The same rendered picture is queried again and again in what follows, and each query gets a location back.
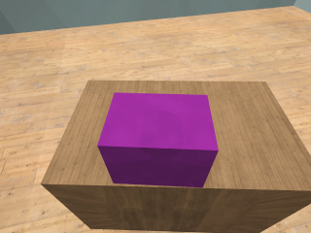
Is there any pedestal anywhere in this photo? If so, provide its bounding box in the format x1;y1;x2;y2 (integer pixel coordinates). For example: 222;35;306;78
40;80;311;233

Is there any carton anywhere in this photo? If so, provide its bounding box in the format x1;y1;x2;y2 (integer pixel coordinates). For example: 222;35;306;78
97;92;219;188

